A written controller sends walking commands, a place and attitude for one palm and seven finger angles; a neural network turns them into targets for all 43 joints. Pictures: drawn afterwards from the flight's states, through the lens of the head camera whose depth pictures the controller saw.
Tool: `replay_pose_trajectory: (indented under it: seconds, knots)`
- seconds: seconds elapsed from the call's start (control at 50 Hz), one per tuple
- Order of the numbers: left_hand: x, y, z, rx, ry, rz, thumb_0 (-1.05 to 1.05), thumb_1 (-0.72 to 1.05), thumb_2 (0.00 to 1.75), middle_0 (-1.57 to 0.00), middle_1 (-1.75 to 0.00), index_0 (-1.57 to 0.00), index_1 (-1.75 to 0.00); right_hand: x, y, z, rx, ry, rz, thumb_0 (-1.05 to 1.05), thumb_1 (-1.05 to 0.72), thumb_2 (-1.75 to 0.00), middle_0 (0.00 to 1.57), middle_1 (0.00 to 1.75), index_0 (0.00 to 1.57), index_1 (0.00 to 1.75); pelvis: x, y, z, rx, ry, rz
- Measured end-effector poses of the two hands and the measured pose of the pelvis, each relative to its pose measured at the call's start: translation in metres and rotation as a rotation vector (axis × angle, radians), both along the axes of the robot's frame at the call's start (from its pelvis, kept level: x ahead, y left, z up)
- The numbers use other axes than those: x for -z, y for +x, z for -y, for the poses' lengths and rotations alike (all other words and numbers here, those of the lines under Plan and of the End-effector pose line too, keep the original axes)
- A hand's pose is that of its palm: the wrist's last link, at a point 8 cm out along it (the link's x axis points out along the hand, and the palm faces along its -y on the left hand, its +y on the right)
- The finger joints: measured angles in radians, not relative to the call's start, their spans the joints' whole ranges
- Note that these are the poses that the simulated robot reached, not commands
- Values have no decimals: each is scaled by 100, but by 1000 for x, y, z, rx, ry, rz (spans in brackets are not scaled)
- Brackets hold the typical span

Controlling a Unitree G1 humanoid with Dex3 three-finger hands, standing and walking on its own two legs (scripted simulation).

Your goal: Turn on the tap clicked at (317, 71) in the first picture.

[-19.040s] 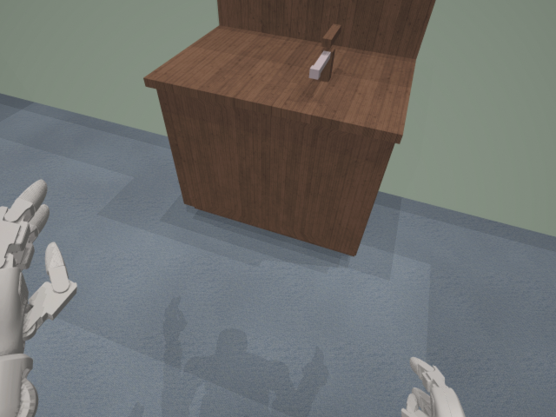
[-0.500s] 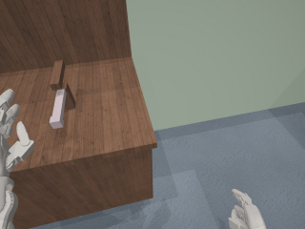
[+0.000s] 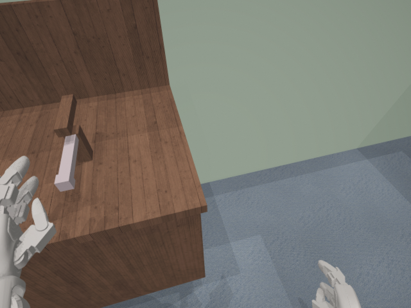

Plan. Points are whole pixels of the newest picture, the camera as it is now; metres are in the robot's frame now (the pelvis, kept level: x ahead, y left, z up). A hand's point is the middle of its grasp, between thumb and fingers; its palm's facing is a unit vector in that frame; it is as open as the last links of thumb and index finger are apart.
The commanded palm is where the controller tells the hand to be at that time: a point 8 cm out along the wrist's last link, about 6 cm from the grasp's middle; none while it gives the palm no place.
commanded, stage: turn the palm inward beside the body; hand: left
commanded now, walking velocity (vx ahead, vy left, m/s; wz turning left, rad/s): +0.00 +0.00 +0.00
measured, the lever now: (65, 181) +0.33 +0.34 +0.06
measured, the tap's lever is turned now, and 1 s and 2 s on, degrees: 0 0 0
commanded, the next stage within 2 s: reach beside the lever's end, fingers flat in 1.16 s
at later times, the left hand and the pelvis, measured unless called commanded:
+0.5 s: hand (41, 250) +0.16 +0.25 +0.14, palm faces +0.51 -0.85 -0.15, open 7.4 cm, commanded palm +0.10 +0.29 +0.15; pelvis -0.03 +0.02 +0.00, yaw +0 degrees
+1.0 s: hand (58, 248) +0.17 +0.23 +0.13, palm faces +0.53 -0.84 -0.11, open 7.4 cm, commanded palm +0.11 +0.27 +0.15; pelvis -0.02 +0.00 +0.00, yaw +1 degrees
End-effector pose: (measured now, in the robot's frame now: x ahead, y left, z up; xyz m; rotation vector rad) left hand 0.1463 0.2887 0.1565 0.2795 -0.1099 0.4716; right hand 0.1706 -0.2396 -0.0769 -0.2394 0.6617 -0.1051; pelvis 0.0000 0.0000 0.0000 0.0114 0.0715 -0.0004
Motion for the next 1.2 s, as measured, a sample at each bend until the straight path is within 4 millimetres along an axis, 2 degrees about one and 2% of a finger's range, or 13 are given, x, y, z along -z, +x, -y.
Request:
replay_pose_trajectory:
  seconds: [0.2,0.36,0.66,1.2]
  knots:
    - [7,-14,-6,-39,-70,-12,2,90,89,-21,-30,-20,-30,-7,-3,-35,-42,43,54,1,-90,-90,20,30,20,30,-1,-15,-10,0,-8,27]
    - [12,-25,-2,-45,-102,-22,2,90,89,-21,-30,-20,-30,-11,-9,-47,-72,41,74,1,-90,-90,20,30,20,30,-2,-24,-16,-1,-12,47]
    - [19,-36,8,-77,-163,-49,2,90,89,-21,-30,-20,-30,-12,-13,-41,-73,30,76,1,-90,-90,20,30,20,30,-2,-28,-14,-5,-12,57]
    - [14,-27,28,-99,-176,-40,2,90,89,-20,-30,-20,-30,-11,3,-18,-67,41,78,1,-90,-90,20,30,20,30,-3,-16,6,-12,-2,52]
